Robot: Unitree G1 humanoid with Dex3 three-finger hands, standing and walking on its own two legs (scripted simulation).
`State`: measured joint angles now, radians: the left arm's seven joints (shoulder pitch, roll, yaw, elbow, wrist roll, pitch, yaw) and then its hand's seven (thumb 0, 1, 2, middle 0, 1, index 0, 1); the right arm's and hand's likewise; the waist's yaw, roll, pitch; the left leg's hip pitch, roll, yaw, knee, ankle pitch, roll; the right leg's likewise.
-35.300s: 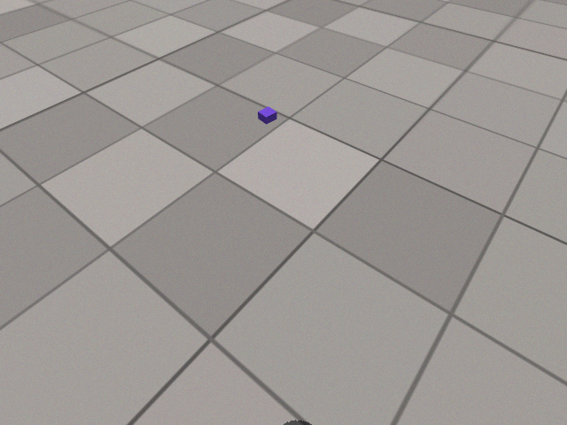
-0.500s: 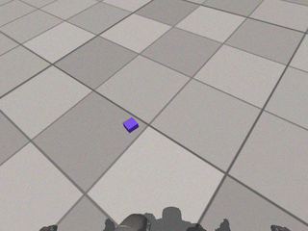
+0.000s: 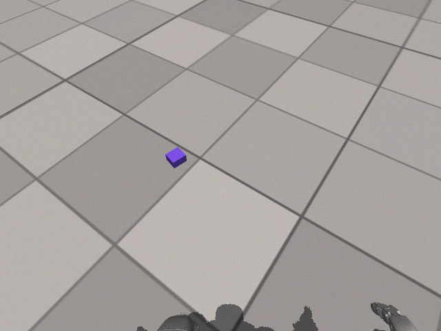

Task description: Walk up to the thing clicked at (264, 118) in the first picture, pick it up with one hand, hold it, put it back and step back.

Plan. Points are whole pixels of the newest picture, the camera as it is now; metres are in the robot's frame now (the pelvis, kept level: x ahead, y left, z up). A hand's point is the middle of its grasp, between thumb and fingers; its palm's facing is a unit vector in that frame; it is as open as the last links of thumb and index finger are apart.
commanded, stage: step back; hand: left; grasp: from above
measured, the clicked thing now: (176, 157) +1.06 +0.30 -0.73
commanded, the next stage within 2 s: stand in 1.06 s
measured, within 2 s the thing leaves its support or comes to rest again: neither
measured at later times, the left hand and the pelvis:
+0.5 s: hand out of the picture +0.05 +0.28 -0.13, palm faces +0.04 -0.92 -0.39, open 7.4 cm; pelvis -0.02 +0.00 +0.01, yaw +2 degrees
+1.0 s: hand out of the picture +0.08 +0.28 -0.14, palm faces +0.07 -0.93 -0.36, open 7.4 cm; pelvis +0.02 +0.01 +0.01, yaw +3 degrees
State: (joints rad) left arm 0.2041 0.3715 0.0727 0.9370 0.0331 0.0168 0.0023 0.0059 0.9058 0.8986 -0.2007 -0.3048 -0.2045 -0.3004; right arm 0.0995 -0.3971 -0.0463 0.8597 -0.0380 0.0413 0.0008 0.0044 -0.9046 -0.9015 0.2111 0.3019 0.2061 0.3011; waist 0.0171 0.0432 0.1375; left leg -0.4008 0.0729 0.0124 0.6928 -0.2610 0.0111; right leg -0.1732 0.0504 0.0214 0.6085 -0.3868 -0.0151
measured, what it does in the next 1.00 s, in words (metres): steps on the spot: left foot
